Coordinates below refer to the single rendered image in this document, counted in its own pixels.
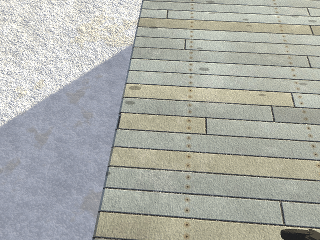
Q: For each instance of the robot right hand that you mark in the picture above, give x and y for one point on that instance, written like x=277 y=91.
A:
x=299 y=234

